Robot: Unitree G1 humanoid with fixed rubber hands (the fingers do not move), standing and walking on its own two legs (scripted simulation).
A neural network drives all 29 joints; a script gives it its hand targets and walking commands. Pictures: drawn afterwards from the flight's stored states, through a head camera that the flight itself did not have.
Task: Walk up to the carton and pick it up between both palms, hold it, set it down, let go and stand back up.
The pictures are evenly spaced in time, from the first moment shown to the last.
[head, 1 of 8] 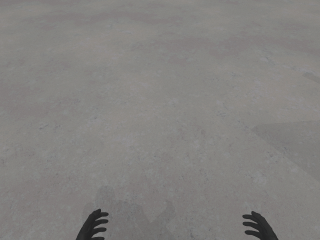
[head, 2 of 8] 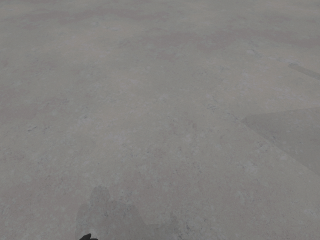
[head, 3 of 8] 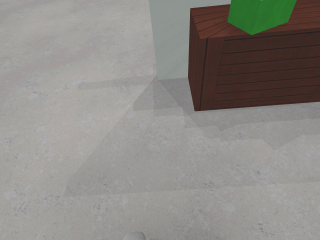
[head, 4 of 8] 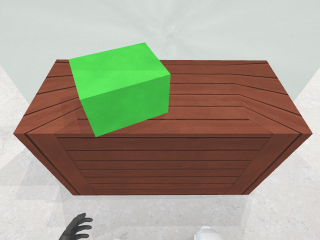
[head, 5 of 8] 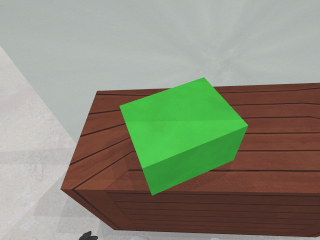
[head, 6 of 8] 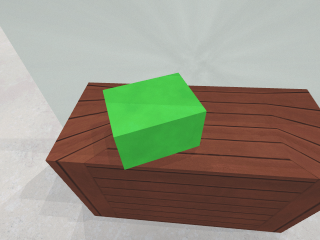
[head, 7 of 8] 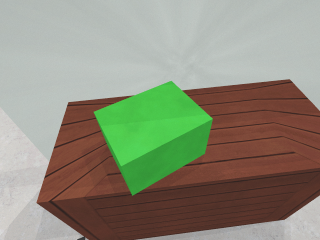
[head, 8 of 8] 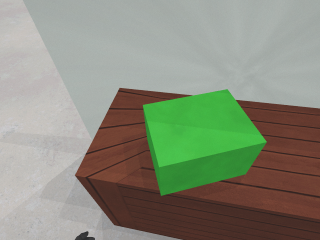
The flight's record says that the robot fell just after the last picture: no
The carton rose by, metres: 0.00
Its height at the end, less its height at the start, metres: +0.00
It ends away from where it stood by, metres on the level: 0.00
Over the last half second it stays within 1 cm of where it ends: yes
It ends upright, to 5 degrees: yes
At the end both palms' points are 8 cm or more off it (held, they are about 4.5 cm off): yes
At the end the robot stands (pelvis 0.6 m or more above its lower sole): yes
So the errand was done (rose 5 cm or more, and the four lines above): no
